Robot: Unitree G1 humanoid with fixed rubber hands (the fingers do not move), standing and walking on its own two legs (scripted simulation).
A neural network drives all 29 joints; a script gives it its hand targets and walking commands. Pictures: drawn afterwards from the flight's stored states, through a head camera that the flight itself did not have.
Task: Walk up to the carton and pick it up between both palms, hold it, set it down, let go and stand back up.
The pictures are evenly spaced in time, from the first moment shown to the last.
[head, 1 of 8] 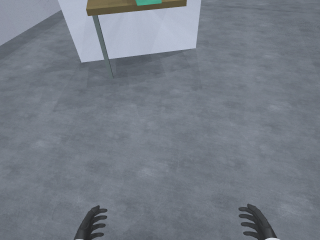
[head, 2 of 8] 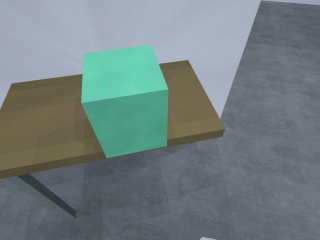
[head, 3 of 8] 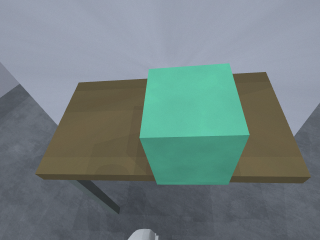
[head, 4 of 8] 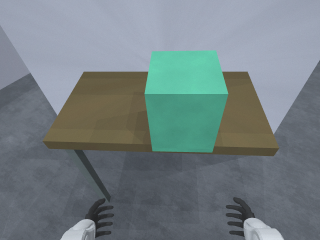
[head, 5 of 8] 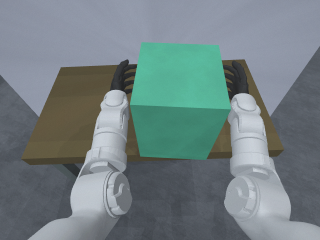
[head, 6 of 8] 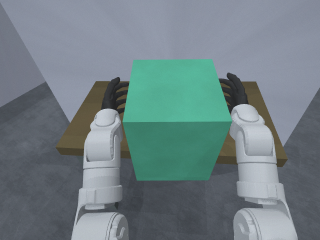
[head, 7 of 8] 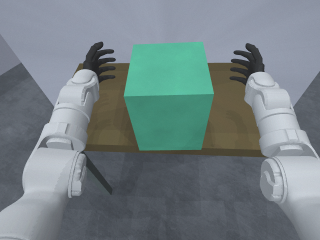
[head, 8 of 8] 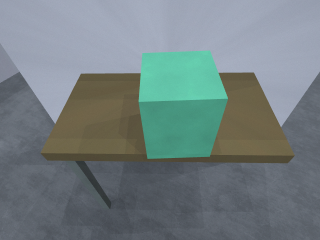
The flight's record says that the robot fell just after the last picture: no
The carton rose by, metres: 0.09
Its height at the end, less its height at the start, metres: +0.00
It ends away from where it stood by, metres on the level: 0.05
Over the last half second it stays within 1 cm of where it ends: yes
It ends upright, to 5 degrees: yes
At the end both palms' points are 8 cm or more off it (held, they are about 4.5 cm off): yes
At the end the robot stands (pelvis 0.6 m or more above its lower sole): yes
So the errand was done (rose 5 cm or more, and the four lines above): yes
